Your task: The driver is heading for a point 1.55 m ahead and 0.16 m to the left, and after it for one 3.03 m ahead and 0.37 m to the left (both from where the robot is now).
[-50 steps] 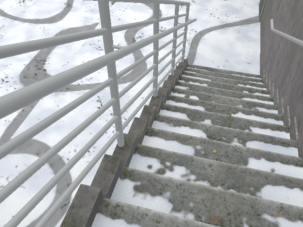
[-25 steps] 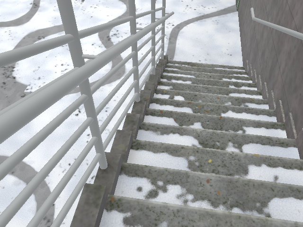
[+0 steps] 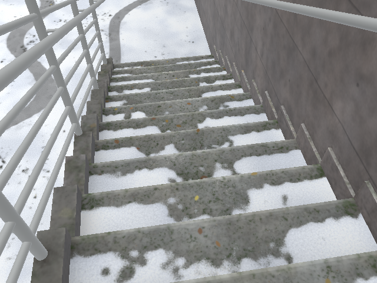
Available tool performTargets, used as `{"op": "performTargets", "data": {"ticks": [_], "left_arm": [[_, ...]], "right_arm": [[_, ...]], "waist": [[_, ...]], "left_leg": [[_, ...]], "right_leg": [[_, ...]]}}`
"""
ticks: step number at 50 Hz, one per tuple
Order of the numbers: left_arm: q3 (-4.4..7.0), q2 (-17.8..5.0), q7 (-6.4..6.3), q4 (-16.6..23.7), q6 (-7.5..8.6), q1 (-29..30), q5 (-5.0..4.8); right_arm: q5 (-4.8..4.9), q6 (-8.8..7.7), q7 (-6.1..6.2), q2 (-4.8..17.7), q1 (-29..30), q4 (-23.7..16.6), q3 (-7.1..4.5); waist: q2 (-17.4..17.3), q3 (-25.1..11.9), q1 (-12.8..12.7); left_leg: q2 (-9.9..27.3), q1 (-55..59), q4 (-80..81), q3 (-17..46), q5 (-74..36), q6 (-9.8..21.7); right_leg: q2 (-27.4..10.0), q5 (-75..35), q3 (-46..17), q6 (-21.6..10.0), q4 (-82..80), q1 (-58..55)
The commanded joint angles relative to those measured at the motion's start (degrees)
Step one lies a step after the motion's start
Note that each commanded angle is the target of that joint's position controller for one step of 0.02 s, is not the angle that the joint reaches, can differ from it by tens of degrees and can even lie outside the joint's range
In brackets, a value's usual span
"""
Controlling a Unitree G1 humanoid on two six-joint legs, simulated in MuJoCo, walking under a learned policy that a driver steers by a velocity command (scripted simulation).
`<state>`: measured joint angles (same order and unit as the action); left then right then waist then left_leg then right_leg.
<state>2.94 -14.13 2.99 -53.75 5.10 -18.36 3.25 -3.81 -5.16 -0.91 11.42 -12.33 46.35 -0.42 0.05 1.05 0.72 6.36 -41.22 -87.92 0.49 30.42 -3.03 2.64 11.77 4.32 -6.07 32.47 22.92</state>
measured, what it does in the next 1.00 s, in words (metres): steps on the spot: left foot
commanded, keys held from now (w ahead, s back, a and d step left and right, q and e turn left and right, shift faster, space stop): no key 1.00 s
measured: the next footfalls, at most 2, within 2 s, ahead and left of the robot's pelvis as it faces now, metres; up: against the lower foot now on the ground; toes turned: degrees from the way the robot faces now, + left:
left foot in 0.14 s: +0.09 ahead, +0.17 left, +0.00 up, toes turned +3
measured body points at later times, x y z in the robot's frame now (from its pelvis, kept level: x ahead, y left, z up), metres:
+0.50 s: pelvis +0.07 +0.06 +0.01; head +0.09 +0.06 +0.45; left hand +0.13 +0.31 -0.14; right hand +0.17 -0.20 -0.12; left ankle +0.05 +0.16 -0.73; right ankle +0.06 -0.07 -0.73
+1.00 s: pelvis +0.07 +0.06 +0.01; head +0.10 +0.06 +0.46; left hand +0.09 +0.31 -0.14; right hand +0.13 -0.19 -0.13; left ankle +0.05 +0.16 -0.73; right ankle +0.06 -0.07 -0.73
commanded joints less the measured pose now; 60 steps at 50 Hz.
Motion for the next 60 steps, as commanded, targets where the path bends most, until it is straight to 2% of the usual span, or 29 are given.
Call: {"op": "performTargets", "data": {"ticks": [1, 2, 4, 7, 8, 9, 10, 11, 12, 14, 15, 17, 18, 23, 24, 25, 26, 28, 31, 33, 34, 35, 37, 39, 40, 41, 42, 49, 60], "left_arm": [[0.78, -8.3, 0.46, 8.0, 2.47, 6.0, -1.32], [0.46, -8.9, 0.77, 7.4, 2.08, 5.1, -1.15], [0.61, -9.0, 2.28, 7.1, 1.25, 4.3, -2.21], [-0.82, -4.7, 5.00, 6.0, -0.07, 3.3, -3.85], [-0.51, -3.9, 4.96, 5.1, -0.94, -2.6, -4.86], [-0.48, -3.6, 4.27, 3.3, -1.64, -7.9, -5.03], [-0.33, -4.8, 3.31, 2.9, -2.04, -8.8, -4.14], [-0.31, -5.5, 2.74, 3.5, -2.06, -3.2, -3.52], [-0.06, -6.4, 2.16, 3.9, -1.85, -0.4, -3.10], [-1.07, -3.9, 1.77, 2.8, -1.27, -1.9, -3.85], [-0.69, -4.5, 1.50, 2.1, -1.42, -1.9, -4.10], [-0.51, -4.5, 1.19, 2.0, -1.57, -0.4, -4.47], [-1.13, -2.9, 0.37, 1.4, -2.04, -0.5, -4.85], [-1.38, -3.8, -0.86, -0.1, -2.82, -0.8, -3.66], [-0.66, -4.9, -2.22, 1.4, -4.17, 2.9, -1.47], [-0.45, -4.3, -2.50, 1.9, -4.86, 1.9, -2.24], [-2.22, -1.0, -0.71, 2.1, -3.61, 0.5, -4.29], [-1.26, -4.4, 0.43, 1.0, -3.54, -0.5, -3.39], [-0.53, -6.0, 0.53, 0.1, -3.80, -0.9, -3.44], [-0.77, -4.7, 0.38, 0.4, -4.03, -0.1, -3.44], [-0.37, -5.3, -1.58, 0.6, -4.59, 3.1, -2.08], [-0.31, -5.0, -2.41, 0.1, -5.05, 2.1, -2.67], [-0.47, -4.4, -2.80, -1.4, -5.88, 2.1, -3.22], [-0.58, -4.2, -2.78, -2.5, -6.70, 2.8, -3.11], [-1.96, -0.7, -0.28, -2.6, -6.46, -1.7, -4.11], [-0.89, -4.0, 0.89, -4.2, -6.44, -2.8, -3.21], [-0.40, -5.1, 1.37, -4.0, -6.25, -2.1, -2.77], [-0.74, -3.7, 0.75, -5.1, -4.67, -0.5, -3.32], [-1.37, -2.8, 0.65, -7.6, -4.70, -2.8, -2.96]], "right_arm": [[-1.18, 0.85, -1.95, 0.8, -18.5, 3.5, -0.95], [-0.71, 1.37, -2.96, 1.5, -17.7, 5.0, -1.34], [0.58, 1.74, -2.83, 3.2, -17.5, 6.2, -2.08], [2.44, 1.65, -1.31, 5.8, -12.6, 6.0, -2.80], [3.52, 1.63, -1.46, 7.0, -6.8, 4.5, -2.17], [3.89, 1.77, -2.26, 7.4, -1.4, 3.1, -1.70], [3.82, 1.84, -3.34, 8.4, 4.2, 0.7, -1.56], [4.46, 1.76, -4.74, 7.5, 5.8, 0.7, -1.64], [5.02, 1.72, -5.37, 8.2, 6.3, 1.2, -1.99], [4.38, 1.46, -5.78, 8.7, 4.3, 2.3, -2.29], [3.94, 1.24, -5.92, 8.3, 2.5, 3.0, -2.15], [3.74, 1.19, -5.69, 9.8, 1.9, 3.3, -2.91], [4.02, 1.13, -5.48, 9.9, 0.0, 3.5, -3.11], [4.13, 1.55, -5.67, 8.6, 1.4, 2.1, -3.57], [3.65, 3.87, 0.01, 5.4, -2.7, 5.3, -2.43], [4.41, 4.70, 1.74, 6.8, -3.9, 6.1, -2.22], [3.76, 2.98, -2.22, 8.9, 1.4, 3.2, -2.88], [3.10, 2.05, -4.67, 8.6, 1.8, 3.7, -2.95], [3.05, 1.12, -5.18, 9.7, 3.5, 3.9, -3.37], [3.00, 1.01, -4.86, 9.2, 4.3, 4.0, -3.35], [3.84, 4.00, -0.21, 8.4, 0.7, 7.7, -3.03], [4.28, 5.41, 1.37, 8.7, -0.9, 8.1, -2.87], [4.26, 6.65, 2.08, 8.9, -0.1, 8.6, -2.73], [4.14, 7.12, 1.75, 8.6, 0.3, 9.5, -2.67], [3.48, 4.96, -2.64, 8.4, 1.4, 6.9, -2.63], [3.07, 3.73, -4.44, 8.1, 2.6, 7.4, -2.72], [2.89, 2.86, -5.16, 8.6, 2.7, 7.2, -2.97], [3.14, 2.13, -4.59, 7.8, 1.2, 7.9, -3.44], [3.05, 3.38, -4.22, 6.5, -2.2, 8.7, -3.24]], "waist": [[-1.8, -2.8, 6.7], [2.9, -4.4, 7.0], [4.3, -6.2, 6.2], [-0.7, -6.1, 4.6], [-4.3, -7.2, -0.7], [-6.3, -7.1, -4.7], [-5.6, -3.7, -6.9], [-5.6, -1.8, -5.1], [-5.3, -1.3, -4.8], [-3.8, -0.5, -3.5], [-2.4, -0.4, -2.9], [-2.2, -1.6, -1.9], [-3.0, -1.7, -1.7], [-1.0, -2.4, -0.7], [1.1, -7.0, 0.3], [1.7, -8.7, -0.9], [-4.8, -1.6, -0.4], [-1.0, -1.3, -1.0], [-0.6, -1.1, -0.9], [0.2, -2.5, -0.9], [1.6, -6.3, -1.8], [2.8, -6.7, -1.6], [1.1, -4.8, -1.8], [-0.4, -2.8, -2.2], [-5.5, 4.9, -1.3], [-2.8, 4.7, -2.4], [-1.0, 4.4, -2.2], [0.5, 0.6, -0.6], [1.0, 1.6, -0.3]], "left_leg": [[0.6, 17.5, 22.3, -0.1, -24.7, 0.3], [0.2, 21.0, 23.5, -0.9, -29.3, -0.3], [-0.7, 26.4, 30.7, -1.7, -25.9, -2.4], [0.4, 27.9, 46.9, -2.2, -23.3, -2.0], [1.0, 26.4, 52.8, -0.2, -28.8, 0.9], [1.6, 26.4, 58.2, 1.5, -22.7, 4.5], [0.8, 22.2, 61.2, 1.2, -10.9, 6.6], [-0.8, 15.5, 63.8, 1.2, 1.7, 5.6], [-1.8, 15.6, 64.8, 0.6, 0.2, 4.8], [-1.9, 19.8, 62.8, -0.4, -11.6, 4.9], [-1.1, 22.3, 62.5, 0.0, -17.7, 5.5], [-1.3, 25.5, 61.5, -1.1, -23.8, 5.9], [-1.0, 27.3, 61.9, -0.9, -26.3, 6.6], [-2.2, 33.0, 60.7, -1.8, -31.7, 7.3], [1.8, 34.6, 57.9, -0.8, -44.8, 5.6], [2.4, 35.8, 57.6, -1.1, -49.2, 5.3], [-3.2, 35.3, 58.4, -4.2, -40.7, 5.4], [-2.9, 35.2, 61.4, -3.0, -35.3, 6.1], [-3.8, 36.1, 62.3, -3.7, -34.4, 5.5], [-3.8, 37.4, 62.0, -3.7, -36.8, 5.4], [2.1, 36.9, 59.0, -2.2, -46.5, 5.1], [1.9, 37.2, 58.5, -2.3, -48.4, 4.9], [1.7, 35.8, 59.6, -2.4, -45.0, 4.5], [1.5, 34.4, 61.6, -2.4, -39.5, 4.2], [-5.2, 33.0, 65.6, -4.6, -28.5, 4.8], [-4.7, 32.2, 67.4, -3.7, -23.4, 4.9], [-4.6, 32.2, 68.2, -3.5, -20.5, 4.9], [-5.2, 37.5, 66.9, -4.4, -28.7, 5.1], [-6.2, 38.7, 67.5, -5.2, -29.8, 4.9]], "right_leg": [[-14.9, -33.5, -10.5, -12.3, -12.2, 15.4], [-13.0, -34.3, -8.7, -9.8, -9.4, 15.2], [-12.3, -30.0, -8.7, -7.4, -6.1, 12.9], [-13.2, -17.3, -15.4, -5.8, -0.6, 4.6], [-10.5, -6.3, -15.3, -3.3, -1.3, 1.0], [-7.3, 10.1, -12.4, 0.3, -2.8, 0.1], [-3.6, 18.3, -8.0, 2.8, -4.3, 0.0], [-2.2, 18.2, -3.6, 4.9, -3.3, -3.5], [-1.6, 17.0, -2.7, 5.7, -2.2, -5.3], [-1.8, 9.6, -3.8, 5.3, -4.4, -4.8], [-1.7, 5.6, -3.6, 4.8, -4.7, -4.9], [-1.8, 0.7, -3.9, 4.6, -4.9, -6.4], [-1.7, 0.1, -3.7, 4.4, -3.8, -5.3], [-2.7, -5.7, -3.9, 4.7, -5.0, -3.7], [-6.1, -18.5, -7.3, 5.3, -2.3, -9.5], [-6.0, -19.9, -7.8, 6.0, -2.6, -11.8], [-3.3, -12.7, -4.8, 5.7, -3.6, -3.9], [-3.0, -7.1, -4.0, 5.4, -5.3, -3.8], [-3.5, -6.1, -3.4, 6.1, -5.3, -3.8], [-4.0, -7.8, -3.6, 6.1, -5.4, -4.5], [-7.4, -16.9, -7.5, 7.3, -5.7, -11.6], [-7.4, -21.2, -7.6, 7.4, -5.4, -13.3], [-7.4, -21.5, -7.3, 7.3, -6.6, -14.5], [-7.3, -17.3, -7.1, 7.1, -8.4, -14.8], [-3.2, -5.7, -3.9, 6.3, -8.1, -7.2], [-2.6, -1.0, -2.8, 6.1, -9.3, -8.0], [-2.7, 1.4, -2.7, 5.8, -9.7, -8.1], [-3.8, -4.6, -2.9, 5.7, -10.0, -7.5], [-3.4, -6.7, -2.5, 5.3, -10.8, -7.7]]}}
Keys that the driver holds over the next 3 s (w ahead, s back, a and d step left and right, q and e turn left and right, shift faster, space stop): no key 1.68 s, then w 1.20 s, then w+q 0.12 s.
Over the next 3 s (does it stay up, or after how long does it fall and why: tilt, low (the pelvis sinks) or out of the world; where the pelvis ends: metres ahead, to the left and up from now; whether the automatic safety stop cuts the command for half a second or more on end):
stays up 0.65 -0.10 -0.30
